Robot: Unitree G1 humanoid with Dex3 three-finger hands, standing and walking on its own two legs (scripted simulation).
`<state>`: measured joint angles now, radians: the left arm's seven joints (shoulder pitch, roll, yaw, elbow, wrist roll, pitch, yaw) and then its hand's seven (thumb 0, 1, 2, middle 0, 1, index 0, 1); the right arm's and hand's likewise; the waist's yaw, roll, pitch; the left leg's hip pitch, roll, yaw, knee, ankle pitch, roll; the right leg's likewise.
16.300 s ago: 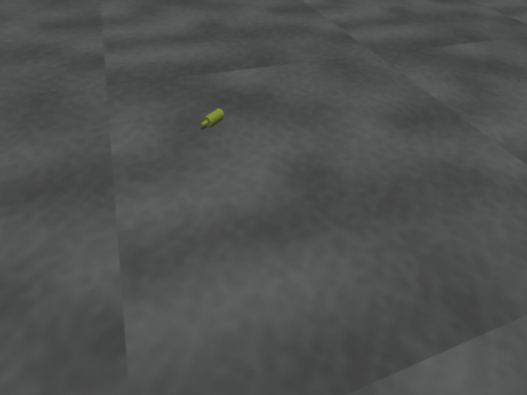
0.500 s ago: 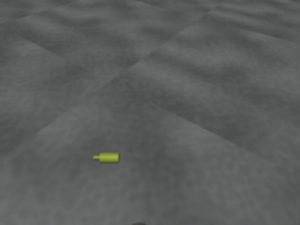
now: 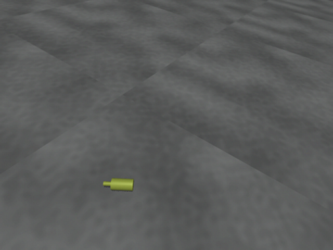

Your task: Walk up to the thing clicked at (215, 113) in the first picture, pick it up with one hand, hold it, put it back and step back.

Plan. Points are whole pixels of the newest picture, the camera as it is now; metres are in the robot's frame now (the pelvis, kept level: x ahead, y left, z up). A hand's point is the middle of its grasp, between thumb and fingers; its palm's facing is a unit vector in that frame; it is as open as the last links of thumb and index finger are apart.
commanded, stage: walk up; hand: left
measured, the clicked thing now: (118, 184) +0.67 +0.23 -0.72
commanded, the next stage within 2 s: none
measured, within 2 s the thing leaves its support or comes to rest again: neither
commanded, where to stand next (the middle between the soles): +0.32 +0.00 m, yaw +0 degrees
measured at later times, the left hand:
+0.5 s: hand (78, 207) +0.28 +0.23 -0.12, palm faces -0.07 -0.92 -0.39, open 7.4 cm
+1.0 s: hand (83, 197) +0.33 +0.25 -0.17, palm faces -0.09 -0.94 -0.34, open 7.4 cm
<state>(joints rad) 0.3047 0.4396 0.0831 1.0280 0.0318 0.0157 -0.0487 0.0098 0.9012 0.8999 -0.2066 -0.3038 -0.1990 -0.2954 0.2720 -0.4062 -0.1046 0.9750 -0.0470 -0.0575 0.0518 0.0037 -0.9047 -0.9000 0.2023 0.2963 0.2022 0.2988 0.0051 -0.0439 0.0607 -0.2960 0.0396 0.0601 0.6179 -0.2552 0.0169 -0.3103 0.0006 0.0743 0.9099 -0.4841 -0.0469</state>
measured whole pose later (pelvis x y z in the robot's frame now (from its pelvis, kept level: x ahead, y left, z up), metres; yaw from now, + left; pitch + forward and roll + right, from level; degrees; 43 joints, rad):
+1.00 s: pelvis +0.24 -0.01 -0.01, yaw -5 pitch -2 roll +0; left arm 0.18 0.41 0.03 0.93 -0.01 0.03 -0.01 0.01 0.90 0.90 -0.21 -0.30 -0.20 -0.30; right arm 0.11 -0.36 -0.02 0.86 -0.02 -0.02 0.00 0.01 -0.90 -0.90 0.21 0.30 0.21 0.30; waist 0.02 -0.04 0.14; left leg -0.43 0.04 0.04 0.66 -0.19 0.01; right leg -0.32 -0.01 0.03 0.87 -0.53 -0.01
